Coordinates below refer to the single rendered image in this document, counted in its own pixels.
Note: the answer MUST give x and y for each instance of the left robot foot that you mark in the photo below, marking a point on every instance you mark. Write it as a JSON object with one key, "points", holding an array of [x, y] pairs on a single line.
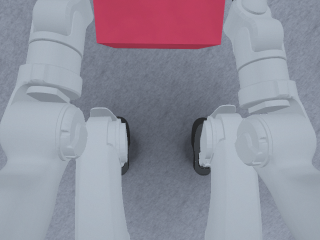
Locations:
{"points": [[125, 168]]}

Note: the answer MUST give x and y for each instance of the robot left forearm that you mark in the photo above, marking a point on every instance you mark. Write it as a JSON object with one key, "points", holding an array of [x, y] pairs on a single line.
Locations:
{"points": [[55, 53]]}

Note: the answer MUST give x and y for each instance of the carton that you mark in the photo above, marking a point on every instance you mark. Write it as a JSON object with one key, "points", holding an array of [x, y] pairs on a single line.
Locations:
{"points": [[159, 24]]}

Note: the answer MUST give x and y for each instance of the right robot upper arm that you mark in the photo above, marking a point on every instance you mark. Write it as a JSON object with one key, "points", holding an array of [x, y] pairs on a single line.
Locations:
{"points": [[280, 147]]}

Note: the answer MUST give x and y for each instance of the left robot upper arm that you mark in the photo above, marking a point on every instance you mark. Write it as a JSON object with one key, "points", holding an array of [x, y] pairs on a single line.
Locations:
{"points": [[39, 139]]}

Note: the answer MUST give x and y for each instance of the robot right shin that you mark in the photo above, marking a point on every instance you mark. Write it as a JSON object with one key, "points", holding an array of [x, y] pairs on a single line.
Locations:
{"points": [[223, 109]]}

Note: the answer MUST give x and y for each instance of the robot right forearm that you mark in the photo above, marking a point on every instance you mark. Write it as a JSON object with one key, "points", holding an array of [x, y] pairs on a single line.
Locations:
{"points": [[258, 47]]}

